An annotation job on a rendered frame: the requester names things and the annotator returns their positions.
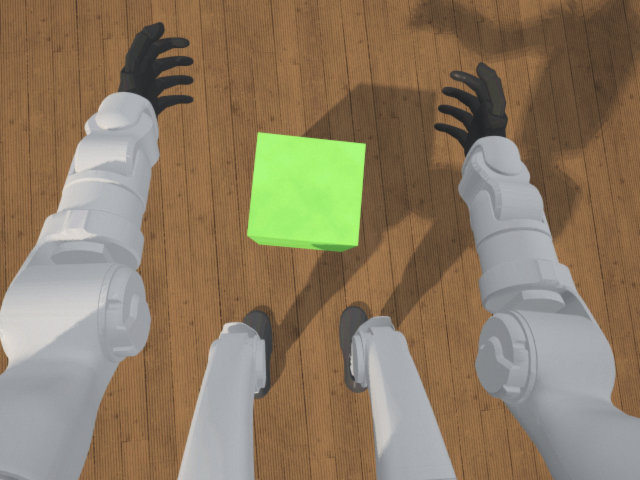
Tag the carton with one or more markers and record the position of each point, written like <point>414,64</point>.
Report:
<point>306,192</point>

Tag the right robot upper arm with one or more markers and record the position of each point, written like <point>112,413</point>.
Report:
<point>555,374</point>

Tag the robot left foot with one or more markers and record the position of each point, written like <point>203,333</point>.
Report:
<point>260,322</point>

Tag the robot left forearm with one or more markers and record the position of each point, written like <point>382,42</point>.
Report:
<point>105,194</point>

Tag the robot right forearm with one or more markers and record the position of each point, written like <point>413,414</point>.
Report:
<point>520,268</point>

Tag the robot right thigh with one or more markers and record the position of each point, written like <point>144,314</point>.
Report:
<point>407,438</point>

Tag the left robot upper arm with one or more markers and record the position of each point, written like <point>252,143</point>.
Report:
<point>65,329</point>

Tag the right robot hand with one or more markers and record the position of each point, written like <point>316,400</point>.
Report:
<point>488,108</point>

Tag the left robot hand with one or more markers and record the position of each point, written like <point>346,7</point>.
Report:
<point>142,68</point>

